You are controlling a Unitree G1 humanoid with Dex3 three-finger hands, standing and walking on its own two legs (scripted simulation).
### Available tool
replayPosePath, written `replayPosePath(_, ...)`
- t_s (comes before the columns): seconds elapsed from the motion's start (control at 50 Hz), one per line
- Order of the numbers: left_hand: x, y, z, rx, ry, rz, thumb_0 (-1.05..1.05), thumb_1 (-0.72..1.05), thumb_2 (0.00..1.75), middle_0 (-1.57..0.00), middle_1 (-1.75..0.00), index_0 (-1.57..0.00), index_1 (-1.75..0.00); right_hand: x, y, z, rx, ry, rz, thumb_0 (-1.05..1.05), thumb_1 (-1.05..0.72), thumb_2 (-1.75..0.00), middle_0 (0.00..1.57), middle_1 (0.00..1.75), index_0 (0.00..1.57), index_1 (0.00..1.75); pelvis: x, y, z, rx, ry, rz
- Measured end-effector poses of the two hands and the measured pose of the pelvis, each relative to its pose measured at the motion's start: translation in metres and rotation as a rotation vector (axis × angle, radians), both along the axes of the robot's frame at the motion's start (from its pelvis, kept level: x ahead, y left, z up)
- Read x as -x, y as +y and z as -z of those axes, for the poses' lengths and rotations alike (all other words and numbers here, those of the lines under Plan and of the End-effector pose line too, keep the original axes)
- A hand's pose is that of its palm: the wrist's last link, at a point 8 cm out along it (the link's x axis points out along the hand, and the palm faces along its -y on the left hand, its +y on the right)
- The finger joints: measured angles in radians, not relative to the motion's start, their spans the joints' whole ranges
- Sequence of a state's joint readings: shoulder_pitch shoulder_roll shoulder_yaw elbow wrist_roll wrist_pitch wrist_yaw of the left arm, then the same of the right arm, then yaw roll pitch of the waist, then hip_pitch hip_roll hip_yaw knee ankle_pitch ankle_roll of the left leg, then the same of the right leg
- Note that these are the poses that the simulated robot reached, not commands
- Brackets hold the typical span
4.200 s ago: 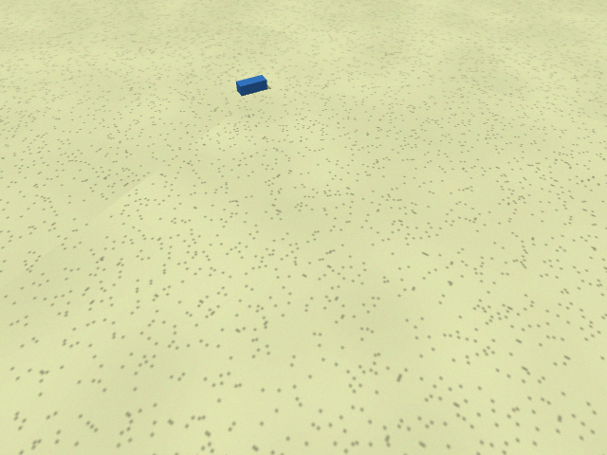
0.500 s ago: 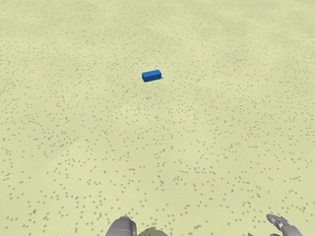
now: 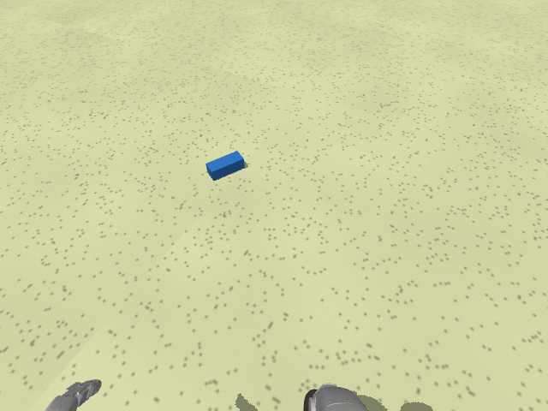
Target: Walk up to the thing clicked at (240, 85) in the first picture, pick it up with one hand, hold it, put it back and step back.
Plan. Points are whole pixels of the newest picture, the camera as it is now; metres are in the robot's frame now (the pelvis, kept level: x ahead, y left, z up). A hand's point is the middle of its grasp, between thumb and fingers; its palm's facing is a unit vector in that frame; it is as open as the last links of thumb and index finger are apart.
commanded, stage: walk up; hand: left
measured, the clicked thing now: (225, 165) +1.32 +0.21 -0.72
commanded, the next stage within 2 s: none
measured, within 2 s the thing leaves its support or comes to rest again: neither
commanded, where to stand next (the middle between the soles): +0.89 -0.02 m, yaw +3 degrees
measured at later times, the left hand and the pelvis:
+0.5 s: hand (111, 365) +0.22 +0.28 -0.13, palm faces +0.06 -0.93 -0.37, open 7.4 cm; pelvis +0.23 -0.01 +0.01, yaw +3 degrees
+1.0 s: hand (149, 228) +0.50 +0.26 -0.12, palm faces -0.03 -0.92 -0.39, open 7.4 cm; pelvis +0.43 -0.02 +0.01, yaw +1 degrees
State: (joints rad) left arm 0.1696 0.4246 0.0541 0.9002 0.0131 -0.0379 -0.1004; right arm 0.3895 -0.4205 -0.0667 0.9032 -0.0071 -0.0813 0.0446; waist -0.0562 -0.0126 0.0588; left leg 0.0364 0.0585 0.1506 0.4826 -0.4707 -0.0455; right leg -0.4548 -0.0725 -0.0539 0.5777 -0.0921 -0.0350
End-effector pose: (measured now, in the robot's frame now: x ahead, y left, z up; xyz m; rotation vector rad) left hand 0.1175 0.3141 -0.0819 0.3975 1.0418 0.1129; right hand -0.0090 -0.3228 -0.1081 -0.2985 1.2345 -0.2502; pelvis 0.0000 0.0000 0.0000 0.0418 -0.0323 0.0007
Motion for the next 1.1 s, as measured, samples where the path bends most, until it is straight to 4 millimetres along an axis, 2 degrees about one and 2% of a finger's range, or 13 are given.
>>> replayPosePath(0.06, -0.038, -0.017, -0.004, -0.011, -0.060, -0.008, 0.00, 0.90, 0.90, -0.20, -0.30, -0.21, -0.30, -0.044, -0.012, 0.013, -0.009, 0.002, -0.011, 0.01, -0.90, -0.90, 0.21, 0.30, 0.20, 0.30, -0.031, -0.014, 0.004, 0.032, -0.012, -0.005)
replayPosePath(0.1, -0.052, -0.026, -0.012, -0.006, -0.090, -0.033, 0.00, 0.90, 0.90, -0.20, -0.30, -0.21, -0.30, -0.077, -0.013, 0.010, -0.024, -0.013, -0.043, 0.01, -0.90, -0.90, 0.21, 0.30, 0.20, 0.30, -0.048, -0.020, -0.002, 0.011, -0.022, -0.004)
replayPosePath(0.22, -0.059, -0.034, -0.027, -0.016, -0.043, -0.095, 0.00, 0.90, 0.90, -0.20, -0.30, -0.21, -0.30, -0.176, -0.018, -0.014, -0.044, -0.132, -0.103, 0.01, -0.91, -0.90, 0.20, 0.30, 0.20, 0.30, -0.097, -0.027, -0.022, 0.013, -0.030, 0.006)
replayPosePath(0.3, -0.060, -0.027, -0.025, -0.024, 0.021, -0.126, 0.00, 0.90, 0.90, -0.20, -0.30, -0.21, -0.30, -0.223, -0.020, -0.023, -0.036, -0.157, -0.126, 0.00, -0.91, -0.90, 0.20, 0.30, 0.20, 0.30, -0.129, -0.027, -0.024, 0.040, -0.028, -0.007)
replayPosePath(0.38, -0.069, -0.015, -0.017, -0.024, 0.060, -0.166, 0.00, 0.90, 0.90, -0.20, -0.30, -0.21, -0.30, -0.262, -0.016, -0.027, -0.020, -0.113, -0.161, 0.00, -0.91, -0.90, 0.20, 0.30, 0.20, 0.30, -0.164, -0.022, -0.023, 0.062, -0.017, -0.028)
replayPosePath(0.46, -0.085, 0.001, 0.001, -0.012, 0.105, -0.205, 0.00, 0.90, 0.90, -0.20, -0.30, -0.21, -0.30, -0.309, -0.003, -0.027, -0.001, -0.085, -0.201, 0.00, -0.91, -0.90, 0.20, 0.30, 0.20, 0.30, -0.203, -0.013, -0.015, 0.081, -0.011, -0.050)
replayPosePath(0.58, -0.128, 0.018, 0.032, 0.021, 0.181, -0.236, 0.01, 0.90, 0.90, -0.20, -0.30, -0.21, -0.30, -0.387, 0.027, -0.029, 0.038, -0.155, -0.241, 0.00, -0.90, -0.90, 0.20, 0.30, 0.20, 0.30, -0.262, 0.010, -0.001, 0.047, -0.013, -0.050)
replayPosePath(0.64, -0.163, 0.016, 0.030, 0.040, 0.189, -0.191, 0.01, 0.90, 0.90, -0.20, -0.30, -0.20, -0.30, -0.408, 0.036, -0.040, 0.034, -0.211, -0.198, 0.00, -0.90, -0.90, 0.21, 0.30, 0.20, 0.30, -0.284, 0.017, -0.009, 0.064, -0.025, -0.049)
replayPosePath(0.7, -0.205, 0.016, 0.023, 0.057, 0.139, -0.164, 0.01, 0.90, 0.90, -0.20, -0.30, -0.21, -0.30, -0.417, 0.039, -0.049, 0.034, -0.213, -0.175, 0.00, -0.90, -0.90, 0.21, 0.30, 0.20, 0.30, -0.306, 0.017, -0.017, 0.057, -0.033, -0.050)
replayPosePath(0.82, -0.273, 0.014, 0.010, 0.055, 0.078, -0.128, 0.00, 0.90, 0.90, -0.20, -0.30, -0.21, -0.30, -0.429, 0.026, -0.049, 0.033, -0.161, -0.143, 0.00, -0.90, -0.90, 0.21, 0.30, 0.20, 0.30, -0.349, 0.011, -0.022, 0.033, -0.040, -0.036)
replayPosePath(0.96, -0.349, -0.003, -0.004, 0.001, 0.071, -0.098, 0.00, 0.90, 0.90, -0.20, -0.30, -0.21, -0.30, -0.457, -0.013, -0.023, 0.013, -0.097, -0.090, 0.00, -0.90, -0.90, 0.21, 0.30, 0.20, 0.30, -0.409, -0.012, -0.014, 0.001, -0.024, -0.024)
replayPosePath(1.04, -0.391, -0.020, -0.008, -0.050, 0.036, -0.104, 0.00, 0.90, 0.90, -0.20, -0.30, -0.21, -0.30, -0.490, -0.037, 0.003, -0.003, -0.054, -0.086, 0.00, -0.90, -0.90, 0.21, 0.30, 0.20, 0.30, -0.446, -0.033, -0.002, 0.032, -0.018, -0.030)
replayPosePath(1.1, -0.408, -0.033, -0.017, -0.059, -0.003, -0.125, 0.00, 0.90, 0.90, -0.20, -0.30, -0.21, -0.30, -0.521, -0.039, 0.007, -0.026, -0.029, -0.116, 0.01, -0.90, -0.90, 0.20, 0.30, 0.20, 0.30, -0.466, -0.043, -0.006, 0.011, -0.023, -0.036)
